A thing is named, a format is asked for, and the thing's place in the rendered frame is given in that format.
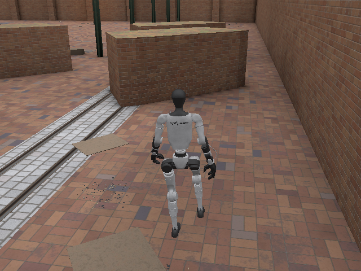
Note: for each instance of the robot right upper arm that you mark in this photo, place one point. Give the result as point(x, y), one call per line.
point(199, 128)

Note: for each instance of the right robot thigh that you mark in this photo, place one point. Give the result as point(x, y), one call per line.
point(194, 165)

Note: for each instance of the right robot hand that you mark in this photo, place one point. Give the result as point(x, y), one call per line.
point(213, 170)

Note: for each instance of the left robot hand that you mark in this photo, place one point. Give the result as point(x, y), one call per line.
point(153, 157)

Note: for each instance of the robot left upper arm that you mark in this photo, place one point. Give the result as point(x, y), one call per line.
point(159, 128)

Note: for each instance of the right robot forearm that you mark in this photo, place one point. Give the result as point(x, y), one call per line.
point(207, 152)

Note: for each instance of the robot head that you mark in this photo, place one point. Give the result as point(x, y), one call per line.
point(178, 96)

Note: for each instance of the left robot forearm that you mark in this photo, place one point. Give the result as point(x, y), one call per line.
point(155, 147)

